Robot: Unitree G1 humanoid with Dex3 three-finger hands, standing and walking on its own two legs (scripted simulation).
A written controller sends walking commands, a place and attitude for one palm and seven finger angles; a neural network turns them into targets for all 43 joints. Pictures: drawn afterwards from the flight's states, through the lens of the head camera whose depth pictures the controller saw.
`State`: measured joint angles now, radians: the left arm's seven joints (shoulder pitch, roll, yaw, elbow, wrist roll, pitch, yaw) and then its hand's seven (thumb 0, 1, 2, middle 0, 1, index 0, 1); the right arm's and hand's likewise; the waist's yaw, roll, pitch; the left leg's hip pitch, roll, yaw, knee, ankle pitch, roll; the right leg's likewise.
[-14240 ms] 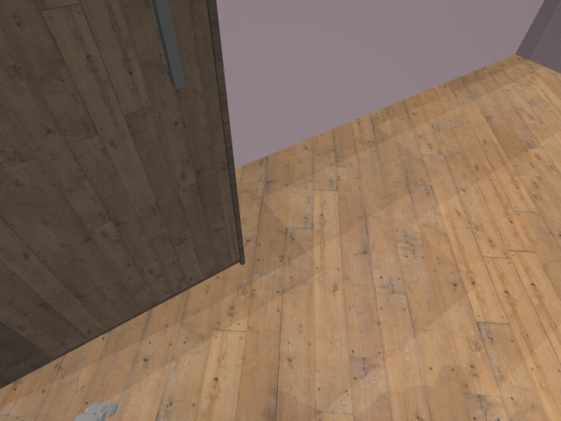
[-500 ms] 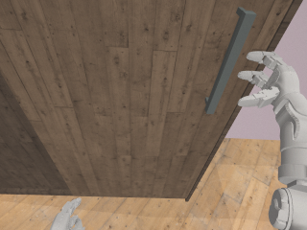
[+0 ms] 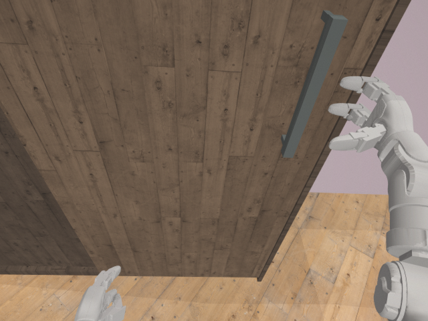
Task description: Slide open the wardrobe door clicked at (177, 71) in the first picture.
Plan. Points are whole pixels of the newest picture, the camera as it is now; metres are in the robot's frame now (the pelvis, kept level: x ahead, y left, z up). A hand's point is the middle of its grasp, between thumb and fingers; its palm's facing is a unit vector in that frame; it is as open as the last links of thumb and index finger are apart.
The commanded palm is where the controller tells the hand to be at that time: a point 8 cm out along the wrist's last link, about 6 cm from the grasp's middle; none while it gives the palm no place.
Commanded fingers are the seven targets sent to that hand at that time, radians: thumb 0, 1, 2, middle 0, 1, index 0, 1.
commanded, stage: move the hooked fingers beside the handle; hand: right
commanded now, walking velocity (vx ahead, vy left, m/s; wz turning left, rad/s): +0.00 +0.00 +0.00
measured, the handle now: (304, 94) +0.47 -0.12 +0.24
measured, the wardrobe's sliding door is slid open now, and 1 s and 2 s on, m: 0.00 0.00 0.00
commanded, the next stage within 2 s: feel for the door with the fingertips in 0.12 s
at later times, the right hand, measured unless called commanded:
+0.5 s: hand (336, 120) +0.40 -0.17 +0.23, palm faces -0.04 +1.00 -0.01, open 14.0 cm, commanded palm +0.37 -0.21 +0.24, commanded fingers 0.00 0.50 -0.30 0.30 1.20 0.30 1.20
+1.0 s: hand (330, 113) +0.41 -0.16 +0.24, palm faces -0.02 +1.00 -0.01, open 14.0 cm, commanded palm +0.39 -0.21 +0.24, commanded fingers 0.00 0.50 -0.30 0.30 1.20 0.30 1.20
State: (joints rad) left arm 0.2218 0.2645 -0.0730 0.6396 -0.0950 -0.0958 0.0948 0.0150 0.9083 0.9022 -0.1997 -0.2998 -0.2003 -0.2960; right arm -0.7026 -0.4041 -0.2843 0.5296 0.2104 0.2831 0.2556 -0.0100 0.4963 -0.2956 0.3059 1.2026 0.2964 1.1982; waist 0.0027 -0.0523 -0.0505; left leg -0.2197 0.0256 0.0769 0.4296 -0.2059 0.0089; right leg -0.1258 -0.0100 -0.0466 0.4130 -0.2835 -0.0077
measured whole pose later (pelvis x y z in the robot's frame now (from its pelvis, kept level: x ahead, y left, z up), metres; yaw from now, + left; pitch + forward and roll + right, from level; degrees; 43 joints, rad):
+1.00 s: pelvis +0.00 +0.00 +0.00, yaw +0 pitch -1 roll +0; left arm 0.23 0.26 -0.06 0.66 -0.09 -0.06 0.09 0.02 0.91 0.90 -0.20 -0.30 -0.20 -0.30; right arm -0.72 -0.34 -0.24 0.48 0.20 0.32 0.17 -0.01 0.50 -0.30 0.31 1.20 0.30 1.20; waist 0.01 -0.05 -0.05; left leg -0.21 0.02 0.07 0.43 -0.20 0.01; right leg -0.12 -0.02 -0.05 0.41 -0.28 0.00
